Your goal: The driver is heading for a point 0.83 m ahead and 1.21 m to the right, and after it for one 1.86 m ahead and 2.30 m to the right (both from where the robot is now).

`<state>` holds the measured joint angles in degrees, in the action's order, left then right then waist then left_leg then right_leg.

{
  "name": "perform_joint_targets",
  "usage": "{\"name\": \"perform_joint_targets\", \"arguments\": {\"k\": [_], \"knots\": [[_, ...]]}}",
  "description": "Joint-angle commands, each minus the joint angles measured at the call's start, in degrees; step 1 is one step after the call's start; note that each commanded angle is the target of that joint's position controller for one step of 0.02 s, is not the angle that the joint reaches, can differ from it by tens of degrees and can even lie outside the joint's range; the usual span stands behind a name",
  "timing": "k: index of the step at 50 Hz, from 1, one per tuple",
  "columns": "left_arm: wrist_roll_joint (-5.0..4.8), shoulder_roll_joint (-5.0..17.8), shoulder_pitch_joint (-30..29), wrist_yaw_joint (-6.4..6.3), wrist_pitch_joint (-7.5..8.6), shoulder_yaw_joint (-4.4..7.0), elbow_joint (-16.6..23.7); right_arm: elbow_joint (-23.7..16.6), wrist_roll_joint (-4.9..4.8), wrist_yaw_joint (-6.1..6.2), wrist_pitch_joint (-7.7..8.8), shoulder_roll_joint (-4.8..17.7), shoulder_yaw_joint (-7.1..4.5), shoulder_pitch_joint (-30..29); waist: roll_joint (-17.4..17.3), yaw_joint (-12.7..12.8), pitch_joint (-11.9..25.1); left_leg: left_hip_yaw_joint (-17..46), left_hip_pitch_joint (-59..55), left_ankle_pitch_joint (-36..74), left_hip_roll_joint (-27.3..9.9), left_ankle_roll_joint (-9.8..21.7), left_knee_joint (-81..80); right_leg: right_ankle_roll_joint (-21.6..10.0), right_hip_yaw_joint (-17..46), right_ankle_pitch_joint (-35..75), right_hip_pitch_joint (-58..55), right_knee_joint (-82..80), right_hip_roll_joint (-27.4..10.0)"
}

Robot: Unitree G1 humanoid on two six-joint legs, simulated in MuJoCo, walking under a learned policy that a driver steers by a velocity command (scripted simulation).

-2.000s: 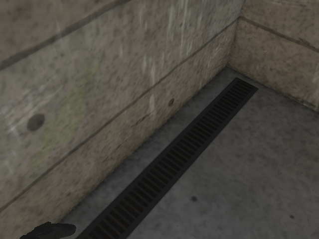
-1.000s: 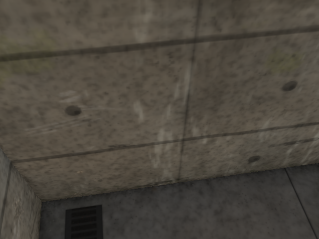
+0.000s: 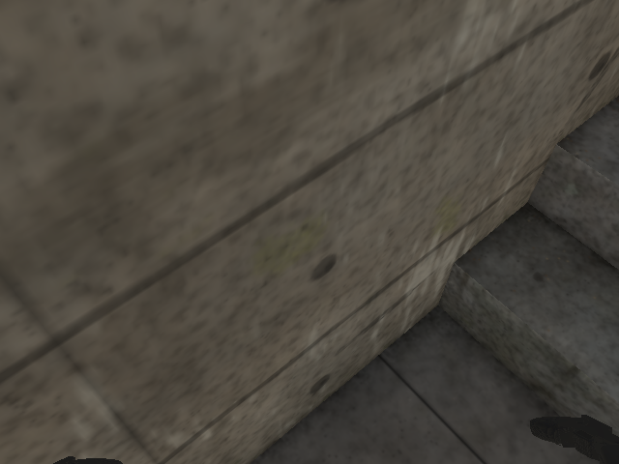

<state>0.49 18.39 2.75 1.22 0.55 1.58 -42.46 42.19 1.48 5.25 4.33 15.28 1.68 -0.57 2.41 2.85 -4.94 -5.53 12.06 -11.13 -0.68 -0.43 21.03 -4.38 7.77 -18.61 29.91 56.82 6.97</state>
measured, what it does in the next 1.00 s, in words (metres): steps to the right, turning right: right foot, then left foot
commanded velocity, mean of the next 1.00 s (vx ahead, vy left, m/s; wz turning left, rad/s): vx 1.00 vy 0.00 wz -0.99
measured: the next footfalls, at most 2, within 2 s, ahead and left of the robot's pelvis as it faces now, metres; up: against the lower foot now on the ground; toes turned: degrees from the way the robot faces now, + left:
right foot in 0.20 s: -0.01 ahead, -0.22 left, +0.00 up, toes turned -13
left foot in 0.50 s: +0.26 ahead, -0.13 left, +0.00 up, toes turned -33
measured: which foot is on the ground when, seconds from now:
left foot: down 0.00-0.22, up 0.24-0.48, down 0.50-0.86, up 0.88-1.00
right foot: up 0.00-0.18, down 0.20-0.52, up 0.54-0.86, down 0.88-1.00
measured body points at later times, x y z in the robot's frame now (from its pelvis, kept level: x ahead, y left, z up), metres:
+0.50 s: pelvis +0.09 -0.18 -0.01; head +0.14 -0.19 +0.44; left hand +0.25 +0.07 -0.14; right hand +0.18 -0.51 -0.07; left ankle +0.22 -0.11 -0.74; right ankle -0.05 -0.21 -0.74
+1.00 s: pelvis +0.24 -0.49 -0.02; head +0.23 -0.53 +0.42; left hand +0.53 -0.40 -0.12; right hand +0.13 -0.76 -0.13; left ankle +0.34 -0.31 -0.56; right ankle +0.22 -0.52 -0.74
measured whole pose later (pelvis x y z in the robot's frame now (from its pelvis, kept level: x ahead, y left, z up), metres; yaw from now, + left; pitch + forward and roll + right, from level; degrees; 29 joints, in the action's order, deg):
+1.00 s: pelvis +0.24 -0.49 -0.02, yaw -60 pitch +2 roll +1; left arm 1.3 18.0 17.1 -1.1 0.0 1.7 -45.3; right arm 36.5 5.1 -0.2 3.0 14.1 0.7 7.5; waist -3.3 -0.4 -1.7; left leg 3.4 34.9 -19.5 -7.0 -2.9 95.3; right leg -8.2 2.9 -16.3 21.4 37.5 10.4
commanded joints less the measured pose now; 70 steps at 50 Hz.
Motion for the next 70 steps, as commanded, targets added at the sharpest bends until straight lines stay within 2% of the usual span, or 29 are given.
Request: {"name": "perform_joint_targets", "arguments": {"k": [1,6,9,11,12,13,15,24,26,27,28,31,37,41,43,44,45,46,49,54,57,59,60,63,64,65,66,67,70], "knots": [[1.2,6.6,2.2,-0.56,-0.96,2.06,4.0,-3.1,-0.4,0.27,0.69,8.1,-2.91,-0.5,-2.6,0.6,12.1,7.5,-11.0,32.9,-22.9,9.3,-2.7,-0.2,3.1,-3.9,4.5,11.2,-10.4],[-0.72,1.5,-1.0,1.41,-1.14,1.16,4.6,-0.3,-1.45,-3.39,0.86,12.6,-4.45,7.4,-13.4,-4.3,7.5,-5.0,-2.9,5.4,-15.0,1.9,-3.5,1.5,-11.0,-0.3,-6.5,-11.0,-7.3],[0.49,2.0,3.5,1.36,0.01,1.25,2.0,-1.7,-1.45,-4.41,0.1,12.1,-5.89,7.0,-15.7,-1.5,11.1,-5.0,-7.8,4.1,-17.5,1.0,2.1,0.2,-14.9,-1.3,-9.6,-19.1,-6.9],[1.53,6.5,17.3,0.96,0.2,3.39,-4.2,-4.3,-0.59,-4.35,-1.05,9.8,-5.39,3.1,0.0,6.4,10.1,-7.3,3.2,2.0,-13.1,-0.8,28.8,-3.6,-9.4,-0.2,-23.6,-28.6,-4.9],[1.68,18.3,25.6,0.66,0.14,6.24,-7.4,-11.1,-0.38,-5.24,-0.66,4.3,-4.19,-2.0,22.2,7.7,9.4,-5.9,28.6,-24.2,-3.8,-3.1,47.4,-9.5,17.2,3.3,-34.4,-34.3,-15.7],[-0.33,20.6,26.0,-0.8,0.05,7.26,-6.0,-15.5,2.13,-5.2,0.03,0.1,-2.53,-8.6,23.6,9.1,8.3,3.8,41.1,-28.7,-1.3,-3.0,57.0,-12.2,32.3,-3.4,-35.3,-42.8,-18.5],[1.91,13.3,17.8,-1.81,0.45,5.69,-2.1,-12.7,0.66,-5.3,0.78,4.9,-3.59,-8.4,4.3,4.8,2.4,9.2,39.4,-18.1,-5.7,-1.0,49.4,-11.5,28.1,-12.5,-28.9,-45.2,-18.8],[-0.81,10.3,6.8,1.93,3.82,5.98,0.4,-4.7,-1.52,-2.85,-0.17,10.8,-5.11,13.5,1.9,-7.5,6.6,5.5,-8.1,0.9,1.3,-0.7,7.4,-8.4,17.4,25.0,-13.3,-33.9,-6.6],[-1.18,5.7,1.9,1.41,4.73,4.18,3.2,0.0,0.62,-1.12,-0.09,17.5,-7.48,34.8,-14.8,-17.9,17.4,18.3,-31.1,-17.3,-10.3,2.3,-1.6,-3.9,8.3,20.9,1.1,-4.1,2.3],[-0.61,0.8,5.2,1.33,4.29,1.97,6.3,-1.0,3.29,-1.63,0.52,18.4,-7.2,28.5,-28.3,-9.9,16.4,41.6,-29.2,-30.0,-21.6,7.3,-12.6,-3.2,5.3,-9.2,10.3,2.1,4.3],[-0.53,3.4,8.9,0.6,2.79,1.59,3.7,-3.2,3.61,-2.04,0.45,13.4,-6.98,17.3,-23.6,-4.7,12.8,43.2,-24.4,-34.6,-26.0,9.8,-10.7,-4.0,3.2,-6.4,13.5,8.4,-5.2],[2.98,6.7,4.0,2.23,0.28,2.04,4.0,-2.4,1.81,-2.59,-0.76,9.3,-5.87,15.7,-8.2,-5.2,5.8,26.3,-16.2,-18.3,-22.4,9.2,-11.3,-1.9,-0.4,-3.7,13.8,8.8,-10.6],[1.33,1.4,-2.8,4.58,0.47,-0.63,9.5,1.0,0.48,-5.34,2.71,12.8,-7.16,15.2,-8.6,-2.0,0.0,-3.5,-3.0,8.4,-15.9,2.6,-13.0,0.6,-7.5,6.7,3.3,-7.9,-11.6],[0.53,5.5,8.5,1.7,-0.7,2.15,6.6,-0.1,-1.23,-5.72,1.75,16.5,-7.75,12.7,-9.9,6.2,9.0,-10.0,-0.8,49.6,-15.4,1.2,5.4,-3.0,-16.0,4.7,-16.6,-3.6,-4.3],[0.63,11.8,33.8,-0.69,-0.49,5.3,-2.2,-5.0,-1.17,-6.96,-0.19,14.2,-7.01,-0.4,-2.4,19.8,15.7,-7.6,14.4,38.6,-11.1,0.4,44.7,-6.0,-13.2,12.8,-41.4,-17.6,-0.7],[0.92,17.1,27.0,-1.17,-0.75,6.05,-3.0,-6.6,0.44,-7.18,-0.36,4.5,-4.22,-0.5,16.3,12.4,4.8,-5.1,34.6,-14.2,-2.7,-0.2,67.2,-3.4,2.6,12.3,-38.6,-26.0,-6.2],[0.26,22.7,20.9,-1.53,-0.8,6.43,1.8,-12.4,3.24,-6.23,0.23,4.0,-3.39,10.0,18.3,1.0,17.1,6.5,38.6,-14.6,-1.4,-1.4,73.1,-9.6,30.5,21.6,-43.3,-37.8,-16.8],[0.55,20.4,18.3,-2.47,-1.03,6.59,3.0,-12.9,3.75,-5.6,0.61,6.1,-3.23,10.2,8.3,0.2,20.4,9.1,39.3,-10.0,-2.5,-2.3,77.3,-12.6,41.4,1.1,-42.1,-46.4,-20.9],[0.69,11.7,13.6,-3.39,1.06,3.41,1.3,-10.3,4.71,-4.91,-0.77,3.5,-1.59,11.0,-2.2,-4.7,5.8,7.5,41.2,-8.0,-6.3,-2.3,82.5,-9.9,25.3,11.2,-23.1,-40.4,-13.5],[2.72,7.6,25.4,-2.25,3.7,1.64,-5.5,-19.7,3.89,-4.45,-2.02,-4.8,0.9,-4.0,3.6,-0.5,6.3,3.2,64.6,-23.9,-1.6,2.3,114.2,-10.6,22.8,27.3,-24.0,-35.3,-12.1],[1.31,5.9,26.3,-3.64,3.19,1.59,-7.6,-27.9,5.39,-4.04,-1.67,-7.9,3.61,-18.2,-3.4,0.4,-0.3,3.2,61.1,-27.0,-0.7,3.0,94.9,-9.8,24.8,23.8,-13.7,-47.9,-10.2],[0.04,5.9,22.9,-4.45,2.83,1.88,-6.0,-27.0,5.0,-3.43,-2.67,-4.6,2.83,-12.7,-1.7,-2.1,3.0,-1.6,43.3,-23.2,-0.1,1.6,79.0,-12.2,20.4,54.4,-13.7,-53.9,-11.6],[-0.93,5.3,13.6,-4.26,3.28,1.91,-2.8,-21.6,4.26,-3.18,-2.33,-2.9,1.86,-1.0,-2.0,-9.6,8.9,-5.8,22.8,-16.9,2.7,3.4,67.6,-8.6,6.3,94.0,-8.8,-47.9,-9.3],[-1.46,12.5,15.6,-4.71,7.27,6.78,-3.3,-15.0,0.7,-0.15,-2.82,3.7,-2.39,21.6,7.1,-18.1,26.1,12.4,3.0,-28.1,3.5,9.0,43.3,-4.3,10.5,143.9,-25.8,-10.3,-18.2],[-3.16,11.9,7.4,-3.99,7.73,7.41,-0.1,-7.9,-1.13,-1.85,-1.66,9.5,-4.47,31.0,-10.9,-24.3,30.9,11.5,-10.4,-14.5,3.3,12.5,26.3,-0.1,3.9,126.1,-19.8,14.3,-7.5],[0.38,2.6,0.2,-2.47,8.34,5.03,3.5,0.1,-0.79,-2.68,-2.47,9.9,-6.16,31.3,-30.8,-21.5,28.3,28.2,-19.5,1.7,-2.1,18.9,13.7,3.8,4.4,27.7,2.6,40.0,7.5],[5.03,-6.0,1.2,-0.9,8.5,1.65,9.5,0.2,0.2,-1.87,-3.5,3.0,-5.02,23.2,-31.1,-10.3,27.3,51.7,-14.8,16.8,-8.1,23.8,11.2,2.2,12.1,6.6,17.2,60.0,10.8],[5.06,-9.9,1.8,0.26,8.15,-0.46,12.8,0.7,0.46,-1.34,-3.01,-2.4,-4.09,18.1,-16.7,-5.3,20.5,53.8,-12.2,5.3,-9.6,24.0,10.0,0.1,14.7,4.7,26.5,69.5,7.7],[6.33,-14.1,1.8,-1.49,4.72,-4.09,15.7,6.0,0.37,-2.29,0.72,-5.7,-3.58,17.3,4.7,2.4,2.7,34.0,3.6,-0.7,-6.3,13.4,5.9,-2.5,9.4,-3.2,38.0,73.0,0.3]]}}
